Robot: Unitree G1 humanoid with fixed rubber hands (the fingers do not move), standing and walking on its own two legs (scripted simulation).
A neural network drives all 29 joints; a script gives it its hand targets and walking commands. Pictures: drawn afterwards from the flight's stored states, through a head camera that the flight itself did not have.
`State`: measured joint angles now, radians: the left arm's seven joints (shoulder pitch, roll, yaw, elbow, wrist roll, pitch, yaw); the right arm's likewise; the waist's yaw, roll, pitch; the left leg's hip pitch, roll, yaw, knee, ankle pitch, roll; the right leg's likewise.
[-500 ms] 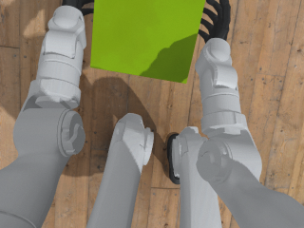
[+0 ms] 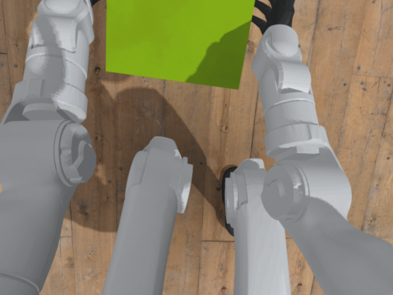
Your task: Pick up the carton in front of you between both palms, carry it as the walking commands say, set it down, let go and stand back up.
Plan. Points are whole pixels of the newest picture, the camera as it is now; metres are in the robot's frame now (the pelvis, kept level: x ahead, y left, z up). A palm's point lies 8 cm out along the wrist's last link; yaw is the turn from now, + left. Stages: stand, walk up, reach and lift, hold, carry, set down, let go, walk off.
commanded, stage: set down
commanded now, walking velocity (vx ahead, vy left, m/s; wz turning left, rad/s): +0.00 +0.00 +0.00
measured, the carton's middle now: (182, 24) +0.52 +0.14 -0.26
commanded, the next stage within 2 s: none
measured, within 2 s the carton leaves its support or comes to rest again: rests again in 0.32 s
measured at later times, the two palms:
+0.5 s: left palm out of the picture +0.52 +0.29 -0.17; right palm (277, 19) +0.55 -0.01 -0.17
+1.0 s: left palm (71, 24) +0.46 +0.33 -0.22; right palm (287, 43) +0.53 -0.05 -0.21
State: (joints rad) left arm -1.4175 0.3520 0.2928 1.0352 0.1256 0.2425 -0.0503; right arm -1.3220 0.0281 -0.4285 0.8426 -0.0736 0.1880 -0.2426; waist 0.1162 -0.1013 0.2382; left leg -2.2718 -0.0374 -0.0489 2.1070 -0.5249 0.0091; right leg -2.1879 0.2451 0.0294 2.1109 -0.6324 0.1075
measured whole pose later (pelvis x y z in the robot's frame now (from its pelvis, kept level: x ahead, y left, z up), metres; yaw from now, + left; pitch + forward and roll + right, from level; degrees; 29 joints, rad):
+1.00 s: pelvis +0.00 +0.00 -0.02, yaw +1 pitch +34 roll -4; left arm -1.39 0.54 0.27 1.21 -0.08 0.02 -0.06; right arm -1.38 -0.17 -0.16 0.98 0.10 0.11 -0.19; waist 0.08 -0.08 0.44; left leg -2.24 0.02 -0.02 2.19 -0.54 0.04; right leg -2.16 0.19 0.00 2.20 -0.65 0.08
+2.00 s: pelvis +0.02 +0.01 +0.19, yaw +4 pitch +43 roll -5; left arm -1.21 0.48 0.30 0.93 -0.01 0.19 -0.16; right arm -1.09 -0.05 -0.30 0.65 -0.02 0.24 -0.20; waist 0.04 -0.04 0.04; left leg -1.78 -0.05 -0.05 1.40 -0.37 0.04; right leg -1.69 0.09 0.03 1.40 -0.47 0.05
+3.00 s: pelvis +0.13 -0.01 +0.38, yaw +8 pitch +6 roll +1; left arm 0.18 0.21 0.07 0.48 -0.01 0.00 -0.07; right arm 0.18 -0.20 -0.05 0.46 0.00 0.01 0.04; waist 0.00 -0.02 0.02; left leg -0.34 -0.04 -0.05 0.44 -0.21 0.00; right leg -0.28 0.05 0.07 0.47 -0.29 -0.02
